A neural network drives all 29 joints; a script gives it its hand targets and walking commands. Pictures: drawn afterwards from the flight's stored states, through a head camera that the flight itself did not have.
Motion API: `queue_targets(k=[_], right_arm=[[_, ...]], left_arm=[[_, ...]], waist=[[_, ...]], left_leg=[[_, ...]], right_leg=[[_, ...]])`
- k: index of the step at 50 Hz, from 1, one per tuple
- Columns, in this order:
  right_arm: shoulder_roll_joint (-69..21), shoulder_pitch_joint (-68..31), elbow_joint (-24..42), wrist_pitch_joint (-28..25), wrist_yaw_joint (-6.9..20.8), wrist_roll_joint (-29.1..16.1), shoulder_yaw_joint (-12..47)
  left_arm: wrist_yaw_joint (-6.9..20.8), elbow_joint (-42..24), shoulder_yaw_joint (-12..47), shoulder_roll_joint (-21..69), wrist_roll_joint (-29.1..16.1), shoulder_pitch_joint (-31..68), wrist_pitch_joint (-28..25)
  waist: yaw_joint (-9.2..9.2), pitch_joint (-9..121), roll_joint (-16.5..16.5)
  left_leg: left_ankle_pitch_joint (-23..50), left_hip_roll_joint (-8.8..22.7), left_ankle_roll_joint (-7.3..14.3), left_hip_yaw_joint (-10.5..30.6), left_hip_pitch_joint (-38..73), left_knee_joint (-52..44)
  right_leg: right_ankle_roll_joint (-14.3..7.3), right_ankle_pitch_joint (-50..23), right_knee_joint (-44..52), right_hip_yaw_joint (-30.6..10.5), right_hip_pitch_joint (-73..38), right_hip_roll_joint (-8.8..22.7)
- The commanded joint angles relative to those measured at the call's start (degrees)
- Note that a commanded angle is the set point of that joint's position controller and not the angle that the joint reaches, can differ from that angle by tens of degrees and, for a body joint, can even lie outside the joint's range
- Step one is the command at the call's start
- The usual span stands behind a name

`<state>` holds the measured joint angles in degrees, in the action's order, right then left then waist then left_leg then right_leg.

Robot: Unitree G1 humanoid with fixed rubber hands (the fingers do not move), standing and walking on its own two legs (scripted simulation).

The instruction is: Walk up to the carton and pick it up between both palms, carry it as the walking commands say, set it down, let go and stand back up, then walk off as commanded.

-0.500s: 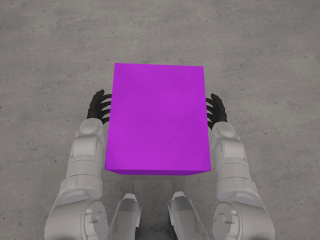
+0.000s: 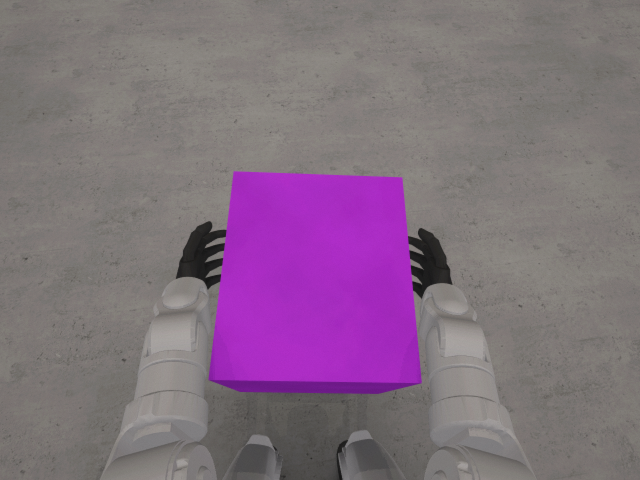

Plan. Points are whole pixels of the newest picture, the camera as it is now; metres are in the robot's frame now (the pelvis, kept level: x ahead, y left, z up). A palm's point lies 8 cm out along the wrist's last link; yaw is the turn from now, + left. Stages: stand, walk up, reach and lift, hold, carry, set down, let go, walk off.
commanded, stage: reach and lift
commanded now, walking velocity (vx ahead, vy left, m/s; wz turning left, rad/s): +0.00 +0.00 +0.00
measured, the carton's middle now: (313, 294) +0.37 -0.01 -0.11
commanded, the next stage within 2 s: none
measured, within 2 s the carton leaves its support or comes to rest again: neither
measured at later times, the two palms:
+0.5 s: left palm (177, 277) +0.35 +0.15 +0.03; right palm (456, 283) +0.34 -0.16 +0.03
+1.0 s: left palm (154, 272) +0.33 +0.15 +0.10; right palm (485, 276) +0.32 -0.16 +0.10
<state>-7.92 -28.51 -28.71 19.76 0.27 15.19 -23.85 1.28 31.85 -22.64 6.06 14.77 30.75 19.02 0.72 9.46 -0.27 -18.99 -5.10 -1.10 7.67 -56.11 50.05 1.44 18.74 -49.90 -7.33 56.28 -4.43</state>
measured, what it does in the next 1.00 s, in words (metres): rises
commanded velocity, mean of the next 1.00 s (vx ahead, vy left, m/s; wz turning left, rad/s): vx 0.00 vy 0.00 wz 0.00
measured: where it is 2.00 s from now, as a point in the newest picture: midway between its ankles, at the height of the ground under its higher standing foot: outside the picture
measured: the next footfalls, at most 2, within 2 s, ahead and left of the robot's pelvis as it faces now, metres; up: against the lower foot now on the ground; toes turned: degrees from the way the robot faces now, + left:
none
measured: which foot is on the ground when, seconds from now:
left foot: down 0.00-1.00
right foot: down 0.00-1.00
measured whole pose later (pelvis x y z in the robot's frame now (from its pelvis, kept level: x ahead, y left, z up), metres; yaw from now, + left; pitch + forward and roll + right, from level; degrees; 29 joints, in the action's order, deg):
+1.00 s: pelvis +0.03 +0.00 +0.06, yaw +0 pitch -1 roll +0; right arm -8.9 -15.9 -16.3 36.7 1.4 15.8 -16.7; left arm 2.1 18.6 -16.0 8.0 15.8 17.0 35.3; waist 1.2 1.9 0.1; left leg -11.5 -3.0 -0.1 8.3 -9.4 22.6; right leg 0.4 11.2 -22.1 -7.3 9.3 -2.5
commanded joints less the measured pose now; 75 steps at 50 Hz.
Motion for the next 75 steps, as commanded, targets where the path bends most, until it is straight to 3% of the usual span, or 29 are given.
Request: queue_targets(k=[1, 28, 54, 59, 67, 75], right_arm=[[-54.9, -28.7, -2.9, -0.5, 14.1, -7.3, 33.7], [-54.3, -19.5, 3.2, 5.4, 14.2, -7.5, 36.3], [-53.0, -14.9, 15.4, 19.3, 13.4, -13.6, 41.8], [-51.2, -15.5, 15.6, 21.4, 13.2, -13.1, 40.6], [-49.6, -16.4, 16.0, 22.0, 13.7, -13.0, 40.4], [-48.9, -16.7, 17.1, 21.2, 13.8, -12.9, 40.7]], left_arm=[[14.1, 3.1, 32.1, 56.1, -7.1, 26.0, -0.1], [14.4, -3.0, 35.3, 55.4, -7.1, 16.7, 5.7], [14.4, -16.4, 41.5, 52.3, -13.6, 13.9, 18.7], [14.1, -16.9, 39.8, 51.2, -13.1, 14.1, 20.9], [13.3, -17.7, 38.5, 51.3, -12.1, 13.5, 21.9], [12.8, -19.7, 40.0, 51.5, -12.3, 13.9, 22.0]], waist=[[-0.08, 32.3, -0.1], [-0.16, 19.2, -0.1], [0.65, 4.7, 0.1], [0.91, 1.0, 0.3], [-0.23, 0.1, 0.2], [-0.16, 0.7, -0.2]], left_leg=[[16.7, -1.7, 0.5, -4.8, 20.6, -7.3], [19.8, -0.4, 0.4, -3.8, 40.4, -23.2], [16.8, 0.2, 0.7, -2.9, 53.2, -31.9], [14.2, 0.3, 0.8, -3.0, 53.7, -33.0], [14.9, 0.2, 0.5, -3.1, 55.0, -33.3], [14.9, 0.2, 0.1, -3.0, 55.4, -32.9]], right_leg=[[-0.1, -17.6, 6.4, 4.9, -22.8, -2.0], [-0.4, -20.6, 22.6, 3.6, -42.3, -1.1], [-0.5, -18.7, 31.3, 3.9, -55.4, -0.1], [-0.7, -16.2, 32.5, 3.8, -55.7, 0.4], [-1.1, -15.8, 32.6, 3.9, -55.9, 0.1], [-1.5, -14.8, 32.1, 4.0, -55.3, -0.2]])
